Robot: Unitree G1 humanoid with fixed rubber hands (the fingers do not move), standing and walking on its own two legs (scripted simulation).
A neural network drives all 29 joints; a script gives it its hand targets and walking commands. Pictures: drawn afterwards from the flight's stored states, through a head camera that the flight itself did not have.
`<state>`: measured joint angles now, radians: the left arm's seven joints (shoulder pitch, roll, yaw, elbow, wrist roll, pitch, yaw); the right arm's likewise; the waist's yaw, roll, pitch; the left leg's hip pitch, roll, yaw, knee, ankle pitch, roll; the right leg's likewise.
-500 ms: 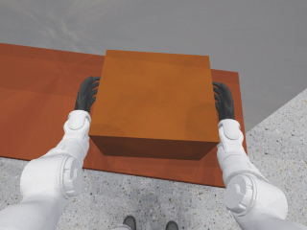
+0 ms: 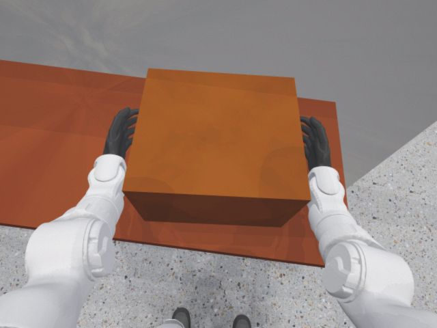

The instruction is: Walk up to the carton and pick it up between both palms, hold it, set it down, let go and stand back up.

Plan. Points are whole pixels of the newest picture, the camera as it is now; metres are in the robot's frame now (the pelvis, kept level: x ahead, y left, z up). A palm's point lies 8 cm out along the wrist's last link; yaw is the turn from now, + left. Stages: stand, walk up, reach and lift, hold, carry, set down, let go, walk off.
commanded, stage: set down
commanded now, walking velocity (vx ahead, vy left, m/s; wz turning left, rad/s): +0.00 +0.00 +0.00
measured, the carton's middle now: (217, 151) +0.45 +0.02 -0.02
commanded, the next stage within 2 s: none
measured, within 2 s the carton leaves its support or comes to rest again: neither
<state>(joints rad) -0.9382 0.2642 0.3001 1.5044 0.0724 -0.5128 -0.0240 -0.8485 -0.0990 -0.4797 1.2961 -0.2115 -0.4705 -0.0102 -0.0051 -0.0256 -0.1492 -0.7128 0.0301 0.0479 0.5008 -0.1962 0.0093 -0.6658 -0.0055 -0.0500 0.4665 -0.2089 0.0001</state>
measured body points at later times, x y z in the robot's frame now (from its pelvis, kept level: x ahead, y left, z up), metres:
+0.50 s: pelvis -0.03 -0.01 -0.04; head +0.10 +0.01 +0.39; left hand +0.44 +0.25 -0.01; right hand +0.45 -0.23 +0.01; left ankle +0.00 +0.11 -0.73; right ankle -0.02 -0.12 -0.73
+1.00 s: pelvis -0.02 -0.01 -0.01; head +0.06 +0.01 +0.43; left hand +0.46 +0.25 +0.10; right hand +0.46 -0.24 +0.12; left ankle +0.00 +0.11 -0.73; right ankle -0.02 -0.12 -0.73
